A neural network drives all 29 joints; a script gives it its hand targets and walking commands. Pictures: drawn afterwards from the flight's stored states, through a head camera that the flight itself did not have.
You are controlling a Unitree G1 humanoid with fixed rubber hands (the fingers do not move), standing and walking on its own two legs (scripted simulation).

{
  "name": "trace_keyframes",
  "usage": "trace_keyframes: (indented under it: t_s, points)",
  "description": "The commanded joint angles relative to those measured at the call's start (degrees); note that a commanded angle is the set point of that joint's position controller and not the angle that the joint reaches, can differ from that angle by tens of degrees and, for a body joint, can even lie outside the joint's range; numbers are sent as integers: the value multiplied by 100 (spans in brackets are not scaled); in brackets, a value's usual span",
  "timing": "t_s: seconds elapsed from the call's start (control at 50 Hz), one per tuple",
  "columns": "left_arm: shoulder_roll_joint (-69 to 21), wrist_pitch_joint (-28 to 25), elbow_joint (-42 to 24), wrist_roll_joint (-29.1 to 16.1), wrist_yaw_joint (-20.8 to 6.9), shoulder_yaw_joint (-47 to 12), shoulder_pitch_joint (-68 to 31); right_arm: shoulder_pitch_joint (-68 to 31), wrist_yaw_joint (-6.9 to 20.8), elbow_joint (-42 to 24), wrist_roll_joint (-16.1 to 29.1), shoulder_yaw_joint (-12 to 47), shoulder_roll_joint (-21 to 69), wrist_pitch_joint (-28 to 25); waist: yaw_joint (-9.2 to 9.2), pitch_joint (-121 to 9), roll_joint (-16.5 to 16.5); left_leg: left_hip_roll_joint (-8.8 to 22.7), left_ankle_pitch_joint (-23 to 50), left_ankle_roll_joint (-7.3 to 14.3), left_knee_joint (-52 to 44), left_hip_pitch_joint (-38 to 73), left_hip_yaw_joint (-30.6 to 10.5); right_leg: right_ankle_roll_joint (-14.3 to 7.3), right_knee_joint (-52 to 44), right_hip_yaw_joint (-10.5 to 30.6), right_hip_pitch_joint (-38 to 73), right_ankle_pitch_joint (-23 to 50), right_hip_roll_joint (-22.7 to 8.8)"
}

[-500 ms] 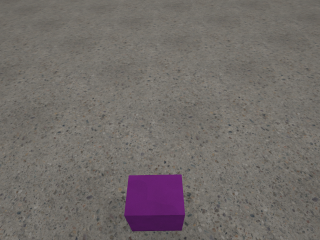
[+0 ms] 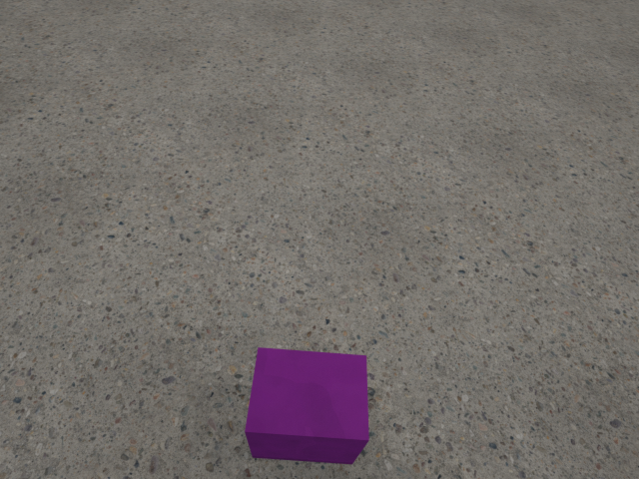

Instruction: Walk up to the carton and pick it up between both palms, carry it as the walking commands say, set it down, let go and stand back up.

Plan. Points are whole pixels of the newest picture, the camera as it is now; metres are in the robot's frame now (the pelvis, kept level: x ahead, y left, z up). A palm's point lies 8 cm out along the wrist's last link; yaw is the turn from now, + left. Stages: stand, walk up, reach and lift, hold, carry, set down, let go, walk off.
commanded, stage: walk up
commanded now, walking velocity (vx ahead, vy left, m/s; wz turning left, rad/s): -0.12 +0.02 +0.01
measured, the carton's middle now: (307, 408) +0.40 +0.00 -0.63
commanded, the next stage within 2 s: stand in 1.34 s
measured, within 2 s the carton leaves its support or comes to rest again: neither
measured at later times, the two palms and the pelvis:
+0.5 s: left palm out of the picture -0.09 +0.21 -0.13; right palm out of the picture -0.04 -0.23 -0.14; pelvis -0.04 +0.00 +0.01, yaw +0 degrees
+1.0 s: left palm out of the picture -0.05 +0.19 -0.14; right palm out of the picture -0.07 -0.21 -0.14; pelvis -0.01 -0.01 +0.01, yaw +0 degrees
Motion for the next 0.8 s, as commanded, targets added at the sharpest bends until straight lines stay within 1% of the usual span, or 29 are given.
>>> trace_keyframes:
  t_s: [0.0,0.02,0.04,0.06,0.1,0.14,0.16,0.22,0.24,0.26,0.28,0.3,0.32,0.34,0.36,0.38,0.4,0.42,0.44,0.48,0.52,0.62,0.78]
  points:
    - [-31,246,60,59,-85,2,498,61,-104,-372,-17,-74,-540,61,109,-272,586,1459,2847,346,-1512,-129,-979,14,1239,525,-232,434,-2]
    - [24,248,160,102,-136,12,653,-51,-60,-429,14,10,-349,51,165,-375,617,1096,773,156,-1928,-163,-960,-54,835,442,-114,888,-9]
    - [54,239,222,137,-190,22,741,-48,-35,-435,73,25,-302,40,159,-400,804,960,-366,44,-2264,-61,-1064,-77,722,272,-139,1068,71]
    - [172,222,203,143,-221,44,643,22,-38,-417,95,21,-319,2,124,-363,868,999,-559,44,-2394,123,-1200,-79,508,204,-175,1149,98]
    - [294,175,108,123,-225,57,327,284,-41,-315,32,26,-405,-92,26,-291,706,1186,-301,203,-2357,523,-1370,-87,-160,314,-286,1048,34]
    - [275,145,101,69,-203,34,213,502,-17,-225,-43,33,-488,-138,-51,-310,587,1355,-388,315,-2377,748,-1514,-126,-754,364,-171,827,46]
    - [274,130,92,36,-193,28,192,530,-4,-207,-54,31,-521,-145,-65,-304,615,1379,-517,361,-2392,697,-1554,-152,-1049,365,-1,701,66]
    - [253,85,195,-31,-196,4,388,501,19,-194,-36,-5,-611,-113,-50,-254,743,1303,-887,415,-2448,388,-1517,-292,-1857,257,568,456,188]
    - [219,62,257,-41,-201,-16,486,520,19,-178,-21,-17,-617,-95,-47,-241,727,1290,-962,420,-2449,314,-1536,-348,-2161,241,734,517,197]
    - [160,29,339,-46,-204,-46,623,531,20,-157,5,-26,-601,-75,-10,-245,624,1245,-1045,380,-2408,209,-1512,-410,-2600,232,990,800,190]
    - [73,-21,448,-58,-204,-91,823,531,25,-129,47,-38,-568,-55,66,-244,429,1160,-1148,262,-2350,35,-1428,-473,-3240,248,1380,1475,138]
    - [56,-87,543,-54,-199,-139,984,595,47,-77,88,-50,-499,-41,77,-199,182,997,-1088,67,-2255,-65,-1329,-503,-3705,388,1632,1991,10]
    - [179,-160,602,-8,-189,-156,1129,743,80,-12,125,-43,-382,-42,8,-243,-81,812,-781,-126,-2047,-139,-1221,-589,-3803,795,1744,1844,-304]
    - [273,-222,594,30,-171,-192,1170,901,117,61,133,-13,-229,-33,-94,-284,-334,571,-577,-260,-1744,-141,-1033,-722,-4217,1377,1566,988,-747]
    - [358,-254,550,9,-202,-204,765,830,143,109,203,20,-63,-19,-206,182,-855,164,136,-338,-1547,447,-605,-813,-4648,1691,368,-21,-1016]
    - [257,-302,483,-1,-213,-255,388,809,169,144,119,52,-17,-36,-284,369,-1022,229,429,-319,-1347,1020,-643,-701,-4817,1616,-216,-184,-898]
    - [64,-381,449,-11,-199,-335,215,790,197,175,28,61,-26,-57,-350,376,-703,290,741,-278,-1439,1128,-690,-514,-4754,1309,-104,303,-696]
    - [22,-436,456,-14,-185,-364,269,849,208,255,10,66,-51,-84,-331,294,-510,344,902,-272,-1488,1137,-717,-466,-4592,1151,79,829,-585]
    - [59,-476,485,-36,-177,-370,432,921,210,308,9,52,-142,-106,-299,176,-428,391,915,-281,-1503,1216,-719,-469,-4500,1155,151,1026,-556]
    - [118,-492,562,-81,-185,-378,707,1056,206,435,10,85,-152,-119,-263,23,-155,447,713,-273,-1469,1156,-723,-481,-4419,1115,351,1007,-515]
    - [120,-470,577,-56,-183,-390,802,1129,198,545,34,129,-72,-126,-235,61,-13,447,599,-289,-1478,975,-737,-489,-4297,1073,486,1031,-502]
    - [25,-441,679,-38,-194,-441,1005,1240,155,712,56,198,13,-154,-153,140,111,505,587,-302,-1514,735,-800,-458,-4044,913,635,1437,-398]
    - [-44,-443,772,-49,-182,-479,974,1462,109,869,61,237,80,-213,-160,100,22,573,923,-229,-1409,715,-821,-447,-3879,851,837,1928,-377]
